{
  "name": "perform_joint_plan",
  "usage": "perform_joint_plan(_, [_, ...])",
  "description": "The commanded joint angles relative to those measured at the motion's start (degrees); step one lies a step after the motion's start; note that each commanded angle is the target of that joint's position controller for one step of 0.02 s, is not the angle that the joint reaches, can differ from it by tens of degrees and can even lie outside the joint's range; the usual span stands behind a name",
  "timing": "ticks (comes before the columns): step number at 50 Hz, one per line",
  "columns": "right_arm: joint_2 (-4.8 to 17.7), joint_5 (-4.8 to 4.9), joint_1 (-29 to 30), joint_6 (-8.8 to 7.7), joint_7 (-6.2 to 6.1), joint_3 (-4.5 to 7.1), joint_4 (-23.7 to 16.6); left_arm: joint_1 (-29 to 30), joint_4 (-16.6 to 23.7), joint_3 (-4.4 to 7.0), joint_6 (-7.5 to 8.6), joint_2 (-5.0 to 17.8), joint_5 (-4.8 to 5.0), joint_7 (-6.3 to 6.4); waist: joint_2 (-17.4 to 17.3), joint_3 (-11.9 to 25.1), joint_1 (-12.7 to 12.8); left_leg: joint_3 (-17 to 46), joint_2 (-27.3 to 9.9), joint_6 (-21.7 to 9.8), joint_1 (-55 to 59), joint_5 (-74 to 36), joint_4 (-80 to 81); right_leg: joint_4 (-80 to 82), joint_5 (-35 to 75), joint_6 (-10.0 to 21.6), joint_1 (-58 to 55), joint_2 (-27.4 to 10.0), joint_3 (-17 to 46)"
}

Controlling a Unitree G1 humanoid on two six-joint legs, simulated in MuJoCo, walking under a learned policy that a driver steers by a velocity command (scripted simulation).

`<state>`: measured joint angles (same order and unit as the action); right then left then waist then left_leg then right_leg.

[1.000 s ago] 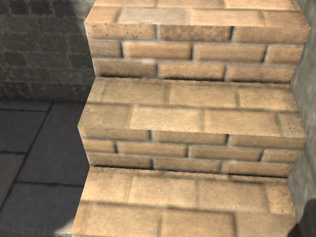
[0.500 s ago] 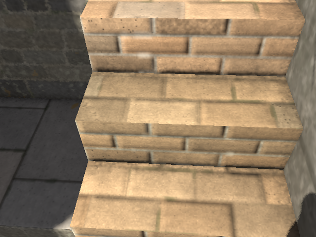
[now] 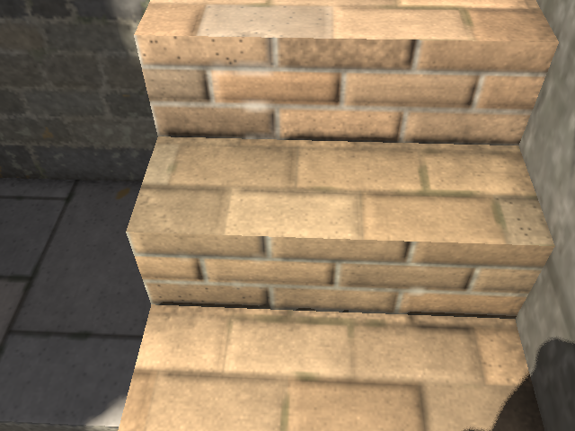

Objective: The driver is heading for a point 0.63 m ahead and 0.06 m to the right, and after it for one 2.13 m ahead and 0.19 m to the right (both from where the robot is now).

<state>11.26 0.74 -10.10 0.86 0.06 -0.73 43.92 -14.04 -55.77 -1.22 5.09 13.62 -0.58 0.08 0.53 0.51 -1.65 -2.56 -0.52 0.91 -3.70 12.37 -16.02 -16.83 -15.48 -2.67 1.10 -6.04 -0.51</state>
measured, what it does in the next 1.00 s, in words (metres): shifts its weight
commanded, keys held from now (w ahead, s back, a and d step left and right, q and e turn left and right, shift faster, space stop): w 0.06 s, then no key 0.94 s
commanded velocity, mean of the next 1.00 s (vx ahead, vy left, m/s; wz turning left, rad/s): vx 0.14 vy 0.00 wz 0.00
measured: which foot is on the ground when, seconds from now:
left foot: down 0.00-1.00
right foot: down 0.00-1.00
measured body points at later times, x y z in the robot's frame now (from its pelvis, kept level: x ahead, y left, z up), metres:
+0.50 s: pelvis -0.04 -0.03 +0.00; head -0.04 -0.05 +0.45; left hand -0.02 +0.22 -0.13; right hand +0.05 -0.26 -0.14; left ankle -0.04 +0.13 -0.75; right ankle -0.08 -0.16 -0.75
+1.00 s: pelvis -0.07 +0.00 +0.00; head -0.07 -0.01 +0.45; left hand -0.06 +0.25 -0.14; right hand -0.01 -0.24 -0.14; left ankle -0.04 +0.13 -0.75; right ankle -0.08 -0.17 -0.75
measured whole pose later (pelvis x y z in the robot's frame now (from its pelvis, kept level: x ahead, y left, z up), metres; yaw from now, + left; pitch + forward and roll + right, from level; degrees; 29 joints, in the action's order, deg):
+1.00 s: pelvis -0.07 +0.00 +0.00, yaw +0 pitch -2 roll +0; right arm 10.5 2.1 -14.6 2.8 -1.0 0.9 49.6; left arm -19.7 -56.5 1.8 2.2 11.5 -0.5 1.5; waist -0.9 -2.3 -1.5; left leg -1.4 -2.6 1.5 -9.2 7.4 -18.4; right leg -16.4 -9.5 -3.0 5.2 -3.9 -0.2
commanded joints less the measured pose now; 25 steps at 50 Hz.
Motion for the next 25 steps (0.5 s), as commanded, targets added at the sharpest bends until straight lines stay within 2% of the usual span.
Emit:
perform_joint_plan(1, [5.78,-0.19,2.42,-0.47,-0.22,0.96,-4.25,-3.62,0.69,0.89,0.26,5.45,-0.15,0.21,-1.65,3.28,0.77,3.80,-5.50,-2.43,5.95,-33.99,-1.50,0.46,26.36,5.54,1.59,-1.46,0.16])
perform_joint_plan(2, [5.68,-0.26,3.43,-0.07,-0.66,1.13,-5.01,-2.37,1.20,0.39,0.38,4.55,0.04,0.09,-1.35,3.22,0.49,3.65,-5.00,-2.17,5.97,-31.67,-2.17,0.82,27.47,6.01,1.65,-1.40,0.55])
perform_joint_plan(3, [5.37,-0.28,3.36,0.11,-0.88,1.01,-5.16,-2.23,1.01,0.34,0.45,4.61,0.01,0.00,-0.44,3.40,0.34,3.57,-5.04,-2.00,5.75,-29.48,-2.03,0.94,27.24,6.10,1.55,-1.45,0.61])
perform_joint_plan(4, [4.90,-0.47,1.86,0.53,-0.95,0.84,-4.37,-3.26,0.27,0.12,0.29,4.17,-0.48,-0.05,-1.37,3.02,0.21,4.43,-5.57,-1.62,5.65,-31.08,-0.60,1.42,28.76,5.71,1.36,-1.95,0.89])
perform_joint_plan(6, [5.54,-0.38,0.80,1.07,-0.99,1.05,-3.20,-5.20,-0.84,0.20,0.11,5.17,-0.79,-0.20,-1.36,1.97,0.78,4.65,-6.29,-1.37,6.08,-34.26,0.51,2.48,30.95,4.81,0.86,-2.26,1.21])
perform_joint_plan(8, [6.82,-0.20,0.58,1.01,-0.76,1.62,-2.46,-5.00,-0.44,0.23,0.03,5.81,-1.12,-0.58,-1.91,3.81,0.85,4.20,-6.57,-1.11,6.29,-31.78,0.37,3.56,32.99,4.96,-1.33,-2.36,1.82])
perform_joint_plan(11, [6.54,0.17,0.75,1.22,-0.79,2.11,-1.14,-5.44,-0.44,0.46,0.09,6.02,-1.05,-0.81,-0.51,1.89,0.88,4.35,-7.14,-0.67,4.20,-25.90,1.93,5.08,32.61,4.90,-0.85,-3.00,2.80])
perform_joint_plan(13, [5.66,0.20,-0.33,1.95,-0.03,2.25,-0.22,-6.63,-0.95,0.55,-0.49,5.67,-0.78,-0.81,-0.44,0.50,0.25,3.93,-7.13,-0.40,2.83,-23.26,2.66,4.80,33.69,5.10,-0.95,-3.04,2.85])
perform_joint_plan(15, [5.45,0.37,-0.41,2.29,0.11,2.44,0.54,-7.16,-0.78,0.69,-0.72,5.30,-0.84,-0.79,0.00,-0.03,0.41,3.96,-7.21,-0.27,2.07,-20.73,3.20,5.03,31.38,5.15,-0.57,-2.89,2.93])
perform_joint_plan(16, [5.62,0.68,-1.23,2.42,0.40,2.78,1.37,-7.98,-0.85,1.16,-1.20,5.71,-0.72,-0.71,-1.27,-0.36,0.62,3.76,-6.95,-0.01,1.53,-19.29,2.83,5.16,30.59,5.02,0.03,-2.96,2.92])
perform_joint_plan(18, [5.00,0.75,-1.40,2.70,0.54,2.84,1.96,-8.30,-0.68,1.29,-1.67,5.00,-0.74,-0.55,-0.52,-1.03,0.68,4.00,-7.07,0.14,0.60,-16.42,3.26,5.09,27.43,4.99,0.81,-2.57,2.84])
perform_joint_plan(19, [4.57,1.37,0.30,2.65,1.34,3.03,1.80,-7.81,0.34,1.06,-1.82,4.27,-1.37,-0.76,-1.49,-0.07,1.13,3.50,-6.53,0.53,0.73,-12.45,2.91,6.04,23.15,5.03,0.93,-2.82,3.86])
perform_joint_plan(20, [4.30,1.22,0.77,2.59,1.60,3.02,1.44,-6.58,0.66,1.36,-1.79,4.58,-1.15,-0.78,-0.47,-1.08,0.71,3.73,-6.80,0.67,-0.49,-9.68,3.41,6.45,20.01,5.21,1.70,-2.70,4.03])
perform_joint_plan(23, [4.59,1.15,0.46,2.19,1.37,3.21,1.98,-6.51,1.52,1.63,-2.18,4.39,-1.17,-0.29,1.26,-3.41,0.87,3.74,-7.04,0.78,-2.90,-6.59,3.99,6.69,16.76,5.72,2.72,-2.42,4.33])
perform_joint_plan(25, [5.02,1.20,-0.08,2.06,1.17,3.38,1.97,-7.38,1.93,1.99,-2.58,4.58,-0.90,0.15,1.31,-3.48,1.16,3.62,-6.76,0.78,-3.98,-5.80,3.12,6.29,16.51,5.86,2.41,-2.29,4.70])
